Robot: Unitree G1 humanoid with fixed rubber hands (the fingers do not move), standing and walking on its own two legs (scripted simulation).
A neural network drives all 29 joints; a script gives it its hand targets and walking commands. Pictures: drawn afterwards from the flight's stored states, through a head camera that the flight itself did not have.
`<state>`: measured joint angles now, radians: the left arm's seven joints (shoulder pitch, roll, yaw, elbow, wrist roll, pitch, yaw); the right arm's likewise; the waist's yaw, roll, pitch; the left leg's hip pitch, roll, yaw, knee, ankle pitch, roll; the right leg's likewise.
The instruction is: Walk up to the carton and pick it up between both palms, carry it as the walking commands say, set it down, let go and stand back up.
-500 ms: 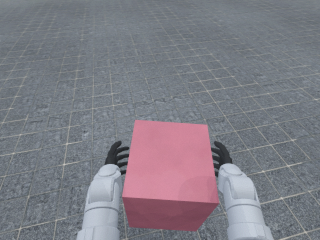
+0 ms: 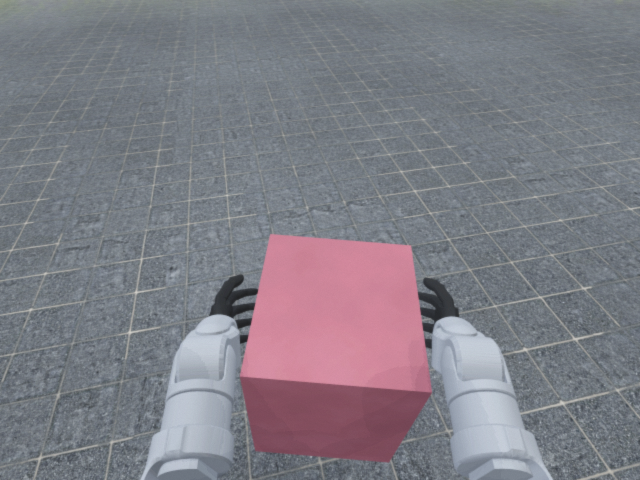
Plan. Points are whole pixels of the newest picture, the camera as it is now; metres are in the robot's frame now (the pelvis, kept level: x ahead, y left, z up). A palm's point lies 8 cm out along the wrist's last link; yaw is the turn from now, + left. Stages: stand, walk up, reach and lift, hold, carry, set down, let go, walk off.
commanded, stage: reach and lift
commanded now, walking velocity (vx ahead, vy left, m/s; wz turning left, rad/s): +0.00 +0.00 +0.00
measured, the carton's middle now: (331, 351) +0.32 +0.00 -0.03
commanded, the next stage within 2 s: hold in 0.60 s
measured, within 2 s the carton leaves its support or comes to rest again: neither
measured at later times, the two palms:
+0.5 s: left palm (217, 343) +0.29 +0.14 +0.04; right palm (444, 339) +0.29 -0.15 +0.04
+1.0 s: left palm (217, 349) +0.28 +0.14 +0.04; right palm (446, 342) +0.28 -0.15 +0.04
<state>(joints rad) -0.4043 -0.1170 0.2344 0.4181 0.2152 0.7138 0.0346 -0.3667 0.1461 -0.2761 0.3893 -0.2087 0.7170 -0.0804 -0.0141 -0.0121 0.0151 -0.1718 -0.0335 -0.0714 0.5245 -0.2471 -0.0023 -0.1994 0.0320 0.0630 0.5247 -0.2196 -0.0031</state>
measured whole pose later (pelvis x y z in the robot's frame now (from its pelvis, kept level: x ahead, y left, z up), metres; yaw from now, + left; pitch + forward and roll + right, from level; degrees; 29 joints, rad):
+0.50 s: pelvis +0.01 +0.01 +0.00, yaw +0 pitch -7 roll +0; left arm -0.26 -0.15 0.19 0.28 0.21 0.74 0.05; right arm -0.26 0.15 -0.23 0.28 -0.20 0.75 -0.06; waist -0.01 -0.01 0.01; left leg -0.12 -0.04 -0.07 0.50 -0.25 0.01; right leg -0.15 0.03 0.07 0.49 -0.22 0.00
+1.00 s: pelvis +0.00 +0.00 +0.00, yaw +0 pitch -8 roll +0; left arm -0.25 -0.15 0.19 0.26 0.20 0.75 0.05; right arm -0.25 0.15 -0.21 0.27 -0.21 0.76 -0.06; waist 0.00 -0.01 0.01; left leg -0.12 -0.03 -0.07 0.50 -0.25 0.00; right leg -0.15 0.03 0.07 0.51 -0.22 0.00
